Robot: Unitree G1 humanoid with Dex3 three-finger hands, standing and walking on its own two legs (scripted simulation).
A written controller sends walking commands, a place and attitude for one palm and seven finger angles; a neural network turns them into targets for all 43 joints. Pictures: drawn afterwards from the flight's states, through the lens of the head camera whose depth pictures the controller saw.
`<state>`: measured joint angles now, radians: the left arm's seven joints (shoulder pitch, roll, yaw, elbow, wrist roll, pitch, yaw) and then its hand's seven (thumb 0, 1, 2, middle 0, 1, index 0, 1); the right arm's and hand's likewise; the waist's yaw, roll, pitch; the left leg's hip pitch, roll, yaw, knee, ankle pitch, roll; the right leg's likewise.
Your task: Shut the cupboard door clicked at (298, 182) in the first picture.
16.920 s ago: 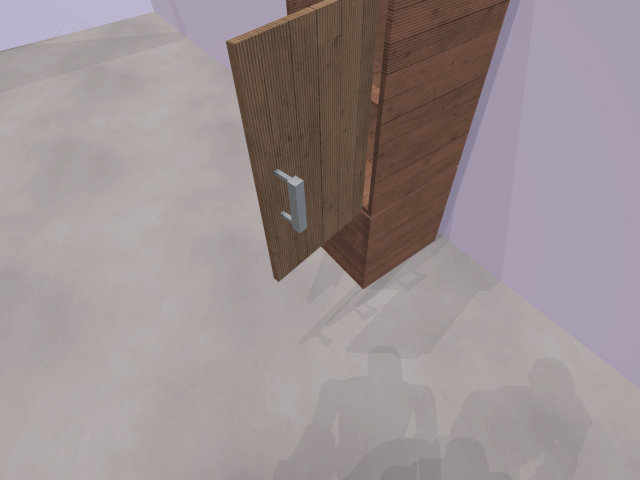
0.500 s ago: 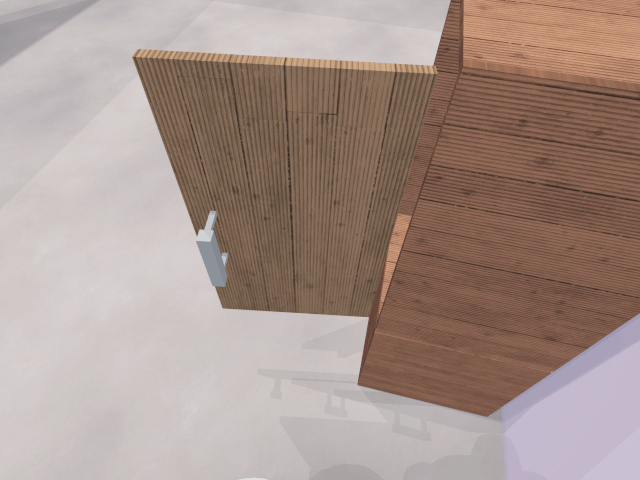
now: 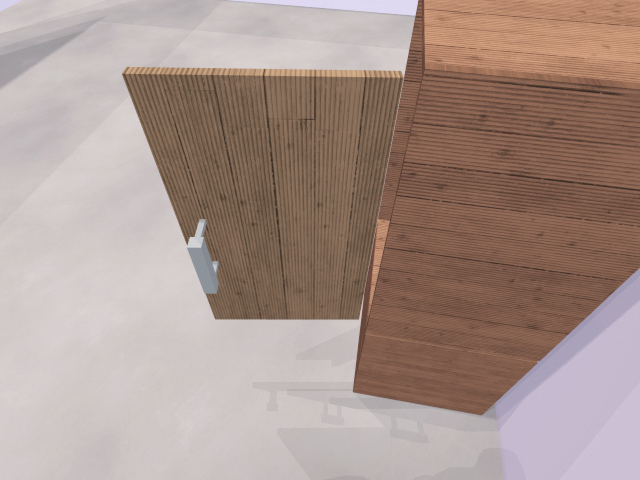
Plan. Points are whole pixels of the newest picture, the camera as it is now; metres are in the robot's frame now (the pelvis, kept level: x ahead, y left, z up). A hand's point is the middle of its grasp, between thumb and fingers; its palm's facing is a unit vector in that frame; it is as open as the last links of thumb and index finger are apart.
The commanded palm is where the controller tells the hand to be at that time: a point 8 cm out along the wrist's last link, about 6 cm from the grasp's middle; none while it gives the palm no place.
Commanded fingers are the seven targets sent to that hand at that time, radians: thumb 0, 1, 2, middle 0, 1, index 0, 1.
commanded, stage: look again from close up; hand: left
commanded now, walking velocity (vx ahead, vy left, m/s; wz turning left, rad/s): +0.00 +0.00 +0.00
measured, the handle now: (206, 257) +0.48 +0.22 -0.07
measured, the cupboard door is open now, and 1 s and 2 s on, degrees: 100 100 100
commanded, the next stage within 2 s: raise the hand and make a fist in 0.42 s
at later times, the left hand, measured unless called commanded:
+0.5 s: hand out of the picture +0.05 +0.19 -0.17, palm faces -0.03 -0.98 -0.20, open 7.4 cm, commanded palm none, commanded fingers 0.00 0.90 0.90 -0.20 -0.30 -0.20 -0.30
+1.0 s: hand out of the picture +0.13 +0.18 -0.10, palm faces +0.11 -0.99 +0.00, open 5.9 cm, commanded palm +0.14 +0.23 -0.07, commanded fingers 0.00 0.90 0.90 -0.64 -0.78 -0.64 -0.78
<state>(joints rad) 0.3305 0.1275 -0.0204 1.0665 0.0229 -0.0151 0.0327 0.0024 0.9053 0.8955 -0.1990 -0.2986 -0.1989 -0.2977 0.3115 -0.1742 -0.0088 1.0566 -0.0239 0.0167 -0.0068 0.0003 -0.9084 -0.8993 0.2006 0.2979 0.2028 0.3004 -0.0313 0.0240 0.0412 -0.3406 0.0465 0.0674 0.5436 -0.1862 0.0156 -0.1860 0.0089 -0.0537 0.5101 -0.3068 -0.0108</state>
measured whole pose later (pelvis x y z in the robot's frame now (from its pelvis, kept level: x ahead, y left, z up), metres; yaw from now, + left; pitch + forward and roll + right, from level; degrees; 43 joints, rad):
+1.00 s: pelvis -0.02 -0.03 -0.12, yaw +2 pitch +15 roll -2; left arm 0.50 0.20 0.18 0.12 -0.28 -0.55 -0.34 0.01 0.90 0.90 -0.47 -0.59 -0.47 -0.59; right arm 0.11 -0.26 -0.07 0.53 0.01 -0.28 -0.02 0.01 -0.90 -0.90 0.20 0.30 0.20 0.30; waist 0.06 -0.03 -0.15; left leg -1.10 0.07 -0.03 1.29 -0.45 -0.02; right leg -0.92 0.01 -0.13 1.32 -0.66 -0.06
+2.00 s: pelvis -0.03 +0.01 -0.11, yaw +1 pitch +16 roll -5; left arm 0.40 0.24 0.11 -0.04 -0.25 -0.40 -0.22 0.02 0.90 0.90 -1.28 -1.48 -1.28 -1.48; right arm 0.23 -0.21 0.03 0.49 0.01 -0.18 -0.05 0.01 -0.90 -0.90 0.21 0.30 0.21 0.30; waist 0.01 0.03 -0.16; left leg -1.13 0.06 -0.02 1.28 -0.44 0.03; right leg -0.93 0.01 -0.11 1.26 -0.61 -0.01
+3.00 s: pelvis -0.01 -0.01 -0.11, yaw +0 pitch +18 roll -3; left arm 0.12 0.22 0.14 0.18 -0.24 -0.37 -0.16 0.02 0.90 0.90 -1.30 -1.50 -1.30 -1.50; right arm 0.25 -0.23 0.02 0.54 0.01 -0.13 -0.05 0.01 -0.90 -0.90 0.21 0.30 0.21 0.30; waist -0.02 0.04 -0.18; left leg -1.11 0.07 0.01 1.25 -0.45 0.01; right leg -0.94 0.01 -0.08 1.25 -0.62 -0.02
